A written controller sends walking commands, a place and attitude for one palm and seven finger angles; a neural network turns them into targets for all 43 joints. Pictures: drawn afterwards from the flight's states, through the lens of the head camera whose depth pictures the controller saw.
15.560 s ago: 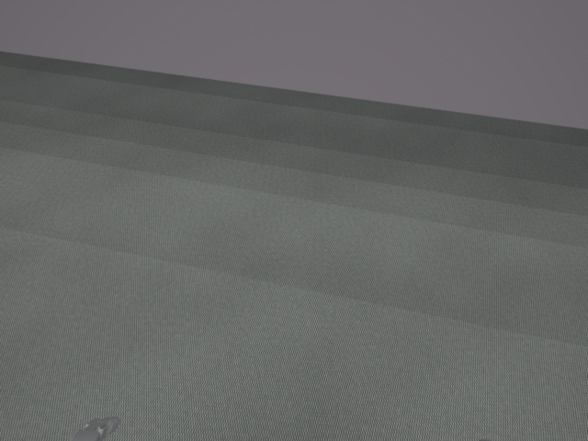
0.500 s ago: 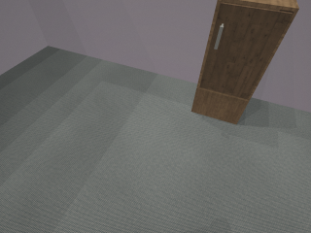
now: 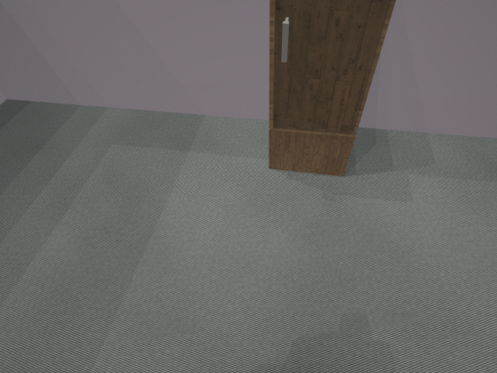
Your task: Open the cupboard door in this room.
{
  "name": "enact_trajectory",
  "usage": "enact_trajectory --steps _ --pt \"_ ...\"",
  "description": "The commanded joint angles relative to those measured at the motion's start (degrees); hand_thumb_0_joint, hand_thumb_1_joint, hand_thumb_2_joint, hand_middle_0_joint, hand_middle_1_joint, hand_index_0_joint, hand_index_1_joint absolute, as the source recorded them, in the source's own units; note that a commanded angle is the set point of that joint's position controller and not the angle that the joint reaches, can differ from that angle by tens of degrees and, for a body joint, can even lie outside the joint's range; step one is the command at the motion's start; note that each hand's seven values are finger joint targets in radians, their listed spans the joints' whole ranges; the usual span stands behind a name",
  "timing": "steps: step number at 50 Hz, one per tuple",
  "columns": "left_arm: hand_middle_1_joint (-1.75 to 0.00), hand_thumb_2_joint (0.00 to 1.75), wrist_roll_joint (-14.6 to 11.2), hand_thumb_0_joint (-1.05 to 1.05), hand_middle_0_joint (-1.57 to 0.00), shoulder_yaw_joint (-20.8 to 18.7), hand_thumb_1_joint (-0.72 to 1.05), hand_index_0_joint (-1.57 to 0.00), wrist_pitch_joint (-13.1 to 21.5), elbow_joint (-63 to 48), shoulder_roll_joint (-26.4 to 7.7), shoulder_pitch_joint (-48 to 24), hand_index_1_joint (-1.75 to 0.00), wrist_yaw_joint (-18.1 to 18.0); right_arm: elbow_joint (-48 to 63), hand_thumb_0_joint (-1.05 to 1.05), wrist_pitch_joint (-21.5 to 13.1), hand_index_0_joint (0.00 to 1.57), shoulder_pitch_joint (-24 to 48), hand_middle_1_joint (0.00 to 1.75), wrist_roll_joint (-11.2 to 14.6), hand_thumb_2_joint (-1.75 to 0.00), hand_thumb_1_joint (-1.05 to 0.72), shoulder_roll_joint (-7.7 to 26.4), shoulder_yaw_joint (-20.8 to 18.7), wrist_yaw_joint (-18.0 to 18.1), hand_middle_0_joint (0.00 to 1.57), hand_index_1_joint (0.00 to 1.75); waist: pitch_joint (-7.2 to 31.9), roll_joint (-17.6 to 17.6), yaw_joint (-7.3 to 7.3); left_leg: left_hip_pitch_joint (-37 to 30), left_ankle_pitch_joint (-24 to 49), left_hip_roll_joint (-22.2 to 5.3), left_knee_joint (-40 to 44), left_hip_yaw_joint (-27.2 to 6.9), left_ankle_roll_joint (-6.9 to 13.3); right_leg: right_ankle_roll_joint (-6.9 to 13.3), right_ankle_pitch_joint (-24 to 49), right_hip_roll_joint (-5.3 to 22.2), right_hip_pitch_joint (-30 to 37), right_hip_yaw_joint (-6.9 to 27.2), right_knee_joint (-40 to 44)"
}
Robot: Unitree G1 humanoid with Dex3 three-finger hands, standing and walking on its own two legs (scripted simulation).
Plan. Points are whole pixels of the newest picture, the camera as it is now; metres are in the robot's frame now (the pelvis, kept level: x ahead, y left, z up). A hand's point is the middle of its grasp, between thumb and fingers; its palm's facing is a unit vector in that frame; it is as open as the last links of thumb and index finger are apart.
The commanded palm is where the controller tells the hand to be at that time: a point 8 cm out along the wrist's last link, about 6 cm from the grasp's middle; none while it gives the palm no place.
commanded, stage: walk to a spot facing it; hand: left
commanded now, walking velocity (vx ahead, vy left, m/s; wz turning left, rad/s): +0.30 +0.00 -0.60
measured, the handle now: (285, 40) +1.16 -0.07 -0.03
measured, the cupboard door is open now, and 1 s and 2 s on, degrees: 0 0 0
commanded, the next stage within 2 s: turn to face it in 0.90 s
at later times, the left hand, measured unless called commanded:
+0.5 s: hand (164, 357) +0.18 +0.19 -0.17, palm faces -0.10 -0.97 -0.20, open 7.4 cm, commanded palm none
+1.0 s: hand (240, 187) +0.58 +0.06 -0.14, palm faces -0.54 -0.79 -0.28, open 7.4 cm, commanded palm none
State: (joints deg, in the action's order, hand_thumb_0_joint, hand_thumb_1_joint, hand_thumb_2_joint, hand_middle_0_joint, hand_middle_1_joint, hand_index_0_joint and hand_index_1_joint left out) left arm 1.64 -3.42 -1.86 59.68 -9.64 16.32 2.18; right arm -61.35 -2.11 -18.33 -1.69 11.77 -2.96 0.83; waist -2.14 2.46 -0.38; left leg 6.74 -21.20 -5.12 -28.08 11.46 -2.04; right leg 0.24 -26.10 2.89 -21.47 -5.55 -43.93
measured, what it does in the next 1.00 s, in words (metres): walks ahead, turning right: right foot, then left foot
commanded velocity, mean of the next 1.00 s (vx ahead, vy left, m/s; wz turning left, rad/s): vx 0.13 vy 0.00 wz -0.55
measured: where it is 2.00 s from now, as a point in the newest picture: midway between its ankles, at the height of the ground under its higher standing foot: (279, 340)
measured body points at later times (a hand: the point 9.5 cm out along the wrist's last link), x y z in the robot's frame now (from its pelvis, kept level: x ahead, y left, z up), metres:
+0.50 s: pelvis +0.21 +0.00 -0.01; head +0.27 -0.01 +0.44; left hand +0.18 +0.24 -0.15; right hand +0.35 -0.26 -0.13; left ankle +0.34 +0.10 -0.72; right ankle +0.04 -0.11 -0.73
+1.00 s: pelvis +0.33 -0.03 -0.01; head +0.36 -0.06 +0.44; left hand +0.60 +0.11 -0.12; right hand +0.17 -0.24 -0.16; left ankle +0.35 +0.09 -0.73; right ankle +0.31 -0.15 -0.73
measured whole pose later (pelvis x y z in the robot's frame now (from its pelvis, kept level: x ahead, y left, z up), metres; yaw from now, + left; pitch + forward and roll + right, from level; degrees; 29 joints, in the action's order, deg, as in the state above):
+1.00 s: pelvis +0.33 -0.03 -0.01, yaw -32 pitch +0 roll +1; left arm 1.5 -4.3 -2.7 48.9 -14.1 3.6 1.6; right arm -57.9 -0.1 -18.3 -1.6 13.6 -4.0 -0.1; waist -5.3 1.0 -3.2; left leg 10.3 -23.0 -10.8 -36.4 22.8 -2.1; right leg -1.2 -15.3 4.2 -22.2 -5.9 -38.5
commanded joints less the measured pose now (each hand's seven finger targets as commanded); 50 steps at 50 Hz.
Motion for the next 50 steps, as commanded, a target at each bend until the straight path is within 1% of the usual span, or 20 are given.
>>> enact_trajectory --steps 1,2,3,4,7,11,20,22,23,24,25,26,27,30,33,43,47,48,49,50 --pt "-0.3 0.9 0.11 0.0 -0.2 -1.96 0.9 -0.2 3.77 -0.23 -8.99 13.29 -0.3 -0.23 4.91 0.0 -0.81 0.2 4.33 0.3 0.84 -0.9 -0.9 8.65 -1.89 0.14 0.2 0.3 5.51 -12.65 8.64 14.63 9.49 -7.15 -18.44 0.13 2.82 2.35 9.61 3.09 24.29 4.51 20.95" --pt "-0.3 0.9 -0.17 0.0 -0.2 -3.08 0.9 -0.2 4.41 1.55 -15.86 19.07 -0.3 -1.54 8.59 0.0 -0.91 0.2 8.04 0.3 0.86 -0.9 -0.9 4.1 -0.41 -0.59 0.2 0.3 3.17 -30.11 10.35 34.55 -12.33 1.37 -35.61 1.21 -0.91 8.29 14.63 17.97 30.53 30.94 27.76" --pt "-0.3 0.9 -1.22 0.0 -0.2 -3.08 0.9 -0.2 4.26 1.19 -15.62 19.71 -0.3 -2.59 10.63 0.0 -0.87 0.2 12.12 0.3 0.61 -0.9 -0.9 6.14 -0.69 -0.51 0.2 0.3 3.03 -20.8 10.39 37.51 -12.59 0.41 -41.74 -6.41 -0.45 12.01 20.61 21.08 29.47 38.14 29.78" --pt "-0.3 0.9 -1.36 0.0 -0.2 -3.05 0.9 -0.2 4.25 -0.17 -14.94 14.54 -0.3 -2.78 9.97 0.0 -0.58 0.2 11.64 0.3 0.86 -0.9 -0.9 6.28 -1.41 -0.53 0.2 0.3 0.02 -13.03 7.78 36.88 -7.58 -2.56 -43.6 -9.09 -0.06 13.48 13.64 20.95 24.64 33.58 29.27" --pt "-0.3 0.9 -0.85 0.0 -0.2 -1.67 0.9 -0.2 4.82 -2.98 -10.52 6.13 -0.3 -2.42 8.96 0.0 -0.2 0.2 12.63 0.3 0.14 -0.9 -0.9 5.41 -1.8 -1.31 0.2 0.3 -4.49 -4.91 4.13 33.11 2.18 -4.43 -41.09 -10.34 -0.92 10.59 7.81 15.64 12.97 27.02 31.33" --pt "-0.3 0.9 -0.46 0.0 -0.2 -1.43 0.9 -0.2 6.09 -2.87 -11.04 6.35 -0.3 -2.25 8.73 0.0 0.64 0.2 10.11 0.3 0.12 -0.9 -0.9 4.07 -1.61 -1.85 0.2 0.3 -0.35 -6.22 1.85 31.56 7.4 -2.96 -35.58 -9.03 -2.68 8.93 24.68 10.9 15.59 18.59 29.34" --pt "-0.3 0.9 -0.15 0.0 -0.2 -1.12 0.9 -0.2 5.69 -1.66 -10.75 9.68 -0.3 -3.08 15.53 0.0 -0.43 0.2 23.49 0.3 0.66 -0.9 -0.9 3.21 -0.18 -2.19 0.2 0.3 -2.35 -10.46 4.79 29.52 9.27 0.38 -14.87 -5.66 -2.21 8.1 46.94 8.25 21.74 17.13 24.81" --pt "-0.3 0.9 -0.11 0.0 -0.2 -1.49 0.9 -0.2 5.36 -1.82 -11.95 8.47 -0.3 -3.29 15.03 0.0 -1.0 0.2 20.5 0.3 0.81 -0.9 -0.9 4.12 -0.32 -1.74 0.2 0.3 0.5 -11.21 3.39 20.75 8.0 2.25 -8.25 -4.8 -1.25 7.56 52.8 8.36 21.72 17.64 20.03" --pt "-0.3 0.9 -0.39 0.0 -0.2 -1.72 0.9 -0.2 5.41 -2.36 -12.63 6.91 -0.3 -3.3 13.54 0.0 -1.27 0.2 15.31 0.3 0.74 -0.9 -0.9 5.15 -0.61 -1.21 0.2 0.3 2.74 -10.7 0.67 12.83 11.17 3.68 -4.19 -4.04 -0.87 6.51 55.81 7.09 19.38 16.74 15.83" --pt "-0.3 0.9 -0.77 0.0 -0.2 -1.91 0.9 -0.2 5.4 -2.93 -12.66 5.52 -0.3 -3.42 11.02 0.0 -1.49 0.2 7.27 0.3 0.57 -0.9 -0.9 7.49 -1.15 -0.46 0.2 0.3 6.99 -8.79 -2.99 -1.09 17.62 2.61 0.83 -4.75 -0.19 4.3 53.19 5.14 13.48 15.47 7.98" --pt "-0.3 0.9 -1.54 0.0 -0.2 -1.79 0.9 -0.2 5.41 -3.75 -10.94 5.62 -0.3 -3.1 8.68 0.0 -1.87 0.2 -1.76 0.3 0.19 -0.9 -0.9 13.25 -2.46 0.27 0.2 0.3 14.72 -0.22 -6.27 -18.16 29.48 -7.67 -0.67 -13.55 2.33 1.48 36.25 -0.09 3.28 11.51 -4.24" --pt "-0.3 0.9 -2.45 0.0 -0.2 -1.09 0.9 -0.2 5.45 -4.59 -7.75 7.99 -0.3 -2.31 7.11 0.0 -1.86 0.2 -8.54 0.3 -0.02 -0.9 -0.9 18.62 -3.69 0.36 0.2 0.3 22.47 15.41 -7.07 -29.65 48.93 -25.99 -2.33 -31.4 9.96 -0.83 -9.43 -6.48 -9.33 6.02 -25.12" --pt "-0.3 0.9 -2.08 0.0 -0.2 -0.9 0.9 -0.2 5.37 -5.58 -8.41 5.57 -0.3 -2.58 7.08 0.0 -0.95 0.2 -8.27 0.3 0.9 -0.9 -0.9 17.54 -2.69 0.27 0.2 0.3 21.05 11.28 -6.8 -25.51 56.86 -27.62 -1.11 -31.54 13.49 -0.26 -11.11 -3.47 -11.06 9.93 -33.62" --pt "-0.3 0.9 -0.87 0.0 -0.2 -1.45 0.9 -0.2 3.66 -6.54 -7.59 -0.09 -0.3 -1.66 9.47 0.0 -1.5 0.2 3.1 0.3 0.61 -0.9 -0.9 9.41 -0.82 0.42 0.2 0.3 3.75 6.87 -1.88 -2.38 41.62 -21.73 5.9 -19.88 10.67 -2.36 -1.98 1.81 -12.49 7.62 -36.41" --pt "-0.3 0.9 -0.59 0.0 -0.2 -1.41 0.9 -0.2 1.06 -6.89 -5.09 2.17 -0.3 -0.49 9.24 0.0 -1.49 0.2 7.05 0.3 0.39 -0.9 -0.9 7.07 -0.39 0.37 0.2 0.3 2.29 7.58 1.94 6.2 35.74 -16.13 7.79 -7.53 7.57 -2.74 3.0 2.24 -7.33 4.28 -29.38" --pt "-0.3 0.9 -0.16 0.0 -0.2 -1.46 0.9 -0.2 -1.08 -13.07 -5.3 -11.07 -0.3 -0.11 8.09 0.0 -0.03 0.2 3.22 0.3 0.14 -0.9 -0.9 9.62 -2.42 0.08 0.2 0.3 1.29 5.06 -0.77 1.32 27.86 -18.0 8.35 -1.74 8.76 -3.45 8.71 3.55 -7.81 1.53 -8.03" --pt "-0.3 0.9 -0.17 0.0 -0.2 -1.4 0.9 -0.2 0.08 -13.83 -6.56 -11.88 -0.3 -0.42 7.59 0.0 0.66 0.2 1.29 0.3 -0.04 -0.9 -0.9 11.38 -3.27 -0.31 0.2 0.3 2.58 5.6 -1.43 -1.58 34.83 -18.38 1.19 0.71 6.64 -1.76 6.98 0.99 -1.83 -1.12 3.56" --pt "-0.3 0.9 -0.3 0.0 -0.2 -1.56 0.9 -0.2 0.55 -13.26 -7.48 -8.85 -0.3 -0.59 7.87 0.0 0.84 0.2 1.46 0.3 0.09 -0.9 -0.9 11.78 -3.28 -0.37 0.2 0.3 4.21 4.52 0.33 -1.44 36.74 -17.83 -3.57 2.38 4.91 -1.05 10.08 0.04 2.77 -1.58 8.47" --pt "-0.3 0.9 -0.24 0.0 -0.2 -2.04 0.9 -0.2 1.43 -11.81 -9.85 -3.68 -0.3 -0.86 8.29 0.0 1.03 0.2 1.02 0.3 0.38 -0.9 -0.9 11.64 -3.16 -0.6 0.2 0.3 6.91 0.24 3.17 2.7 34.8 -15.94 -13.97 5.0 2.03 -0.08 18.29 0.56 12.41 -0.5 16.24" --pt "-0.3 0.9 0.34 0.0 -0.2 -3.02 0.9 -0.2 2.53 -10.45 -16.56 1.23 -0.3 -1.76 9.85 0.0 1.5 0.2 -0.2 0.3 0.82 -0.9 -0.9 7.39 -1.94 -1.04 0.2 0.3 10.19 -17.41 5.09 20.11 4.61 -8.51 -29.04 5.85 -1.33 4.58 40.81 13.79 26.86 17.71 18.95"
